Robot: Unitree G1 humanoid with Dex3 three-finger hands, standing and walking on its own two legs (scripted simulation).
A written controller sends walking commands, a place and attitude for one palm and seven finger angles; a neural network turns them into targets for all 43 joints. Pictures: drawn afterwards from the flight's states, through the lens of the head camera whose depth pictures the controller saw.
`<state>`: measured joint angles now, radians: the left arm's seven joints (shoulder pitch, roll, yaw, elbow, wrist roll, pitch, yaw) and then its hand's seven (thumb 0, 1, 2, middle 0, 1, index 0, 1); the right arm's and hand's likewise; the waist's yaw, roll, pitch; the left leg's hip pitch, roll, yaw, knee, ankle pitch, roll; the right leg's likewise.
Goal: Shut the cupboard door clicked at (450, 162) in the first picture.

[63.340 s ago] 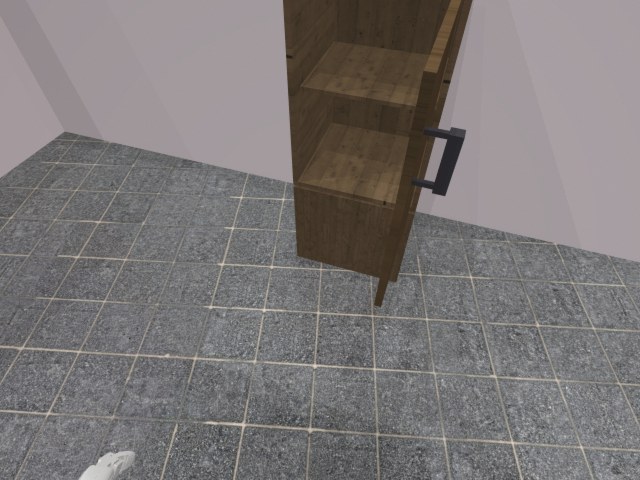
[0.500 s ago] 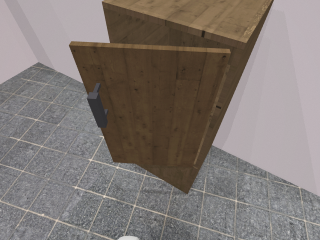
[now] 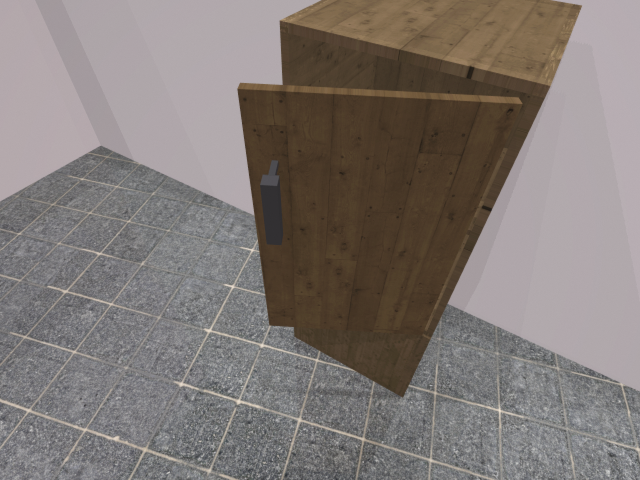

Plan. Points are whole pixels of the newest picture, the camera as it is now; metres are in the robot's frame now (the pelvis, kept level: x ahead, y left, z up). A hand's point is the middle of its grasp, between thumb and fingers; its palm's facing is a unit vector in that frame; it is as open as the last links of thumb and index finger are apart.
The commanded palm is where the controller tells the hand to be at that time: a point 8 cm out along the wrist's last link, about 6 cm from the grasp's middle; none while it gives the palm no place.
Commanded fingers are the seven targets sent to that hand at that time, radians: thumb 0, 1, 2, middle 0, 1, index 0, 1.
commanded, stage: come to a stop and stand still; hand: left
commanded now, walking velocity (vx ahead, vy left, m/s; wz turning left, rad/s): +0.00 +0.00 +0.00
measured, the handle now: (274, 202) +0.49 +0.12 +0.07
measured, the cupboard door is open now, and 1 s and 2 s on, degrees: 27 27 27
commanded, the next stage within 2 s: look again from close up in 0.42 s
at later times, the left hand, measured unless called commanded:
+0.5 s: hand out of the picture -0.04 +0.21 -0.17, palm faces +0.01 -0.98 -0.20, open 7.4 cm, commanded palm none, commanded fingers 0.00 0.90 0.90 -0.20 -0.30 -0.20 -0.30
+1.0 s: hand out of the picture -0.02 +0.16 -0.17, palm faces +0.01 -0.98 -0.17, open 7.4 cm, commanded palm none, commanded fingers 0.00 0.90 0.90 -0.20 -0.30 -0.20 -0.30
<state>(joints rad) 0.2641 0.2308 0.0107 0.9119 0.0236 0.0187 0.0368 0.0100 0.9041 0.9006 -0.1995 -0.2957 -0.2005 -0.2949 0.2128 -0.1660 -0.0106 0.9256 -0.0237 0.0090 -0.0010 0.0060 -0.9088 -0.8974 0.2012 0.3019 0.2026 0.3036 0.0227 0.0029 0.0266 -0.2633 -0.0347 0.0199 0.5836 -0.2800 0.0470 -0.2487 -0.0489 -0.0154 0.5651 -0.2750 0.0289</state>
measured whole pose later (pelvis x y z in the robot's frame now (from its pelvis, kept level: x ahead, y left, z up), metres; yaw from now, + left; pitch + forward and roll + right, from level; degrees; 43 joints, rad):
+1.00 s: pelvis -0.02 -0.01 +0.01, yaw +0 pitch -1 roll +0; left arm 0.31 0.15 -0.02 1.06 0.02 -0.01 0.03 0.01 0.90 0.90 -0.20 -0.30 -0.20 -0.30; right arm 0.24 -0.16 -0.01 1.09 -0.01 0.00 0.00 0.01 -0.91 -0.90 0.20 0.30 0.20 0.30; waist 0.00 -0.01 0.03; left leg -0.25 -0.04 0.01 0.45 -0.18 0.04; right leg -0.25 -0.03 0.01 0.45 -0.19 0.03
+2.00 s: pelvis +0.06 -0.06 +0.00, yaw +0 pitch -1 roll +1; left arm 0.23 0.18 0.05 0.98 0.03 0.02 0.04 0.02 0.92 0.90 -0.20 -0.30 -0.20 -0.29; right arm 0.11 -0.15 -0.05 1.02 -0.02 0.02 -0.04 0.00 -0.92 -0.90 0.20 0.30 0.20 0.30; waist 0.02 0.02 0.12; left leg -0.22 0.01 0.10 0.58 -0.34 0.02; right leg -0.24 -0.01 -0.05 0.60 -0.34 -0.02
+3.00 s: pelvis +0.02 -0.02 +0.01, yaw +0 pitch -1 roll +0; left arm 0.35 0.12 -0.02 1.11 0.03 0.00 0.03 0.01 0.91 0.90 -0.20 -0.30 -0.20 -0.29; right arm 0.30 -0.11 0.00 1.11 -0.02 -0.01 -0.02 0.01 -0.92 -0.90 0.20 0.30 0.20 0.30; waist 0.01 -0.04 0.04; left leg -0.18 -0.05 0.07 0.42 -0.24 0.06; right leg -0.24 -0.06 -0.04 0.45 -0.19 0.03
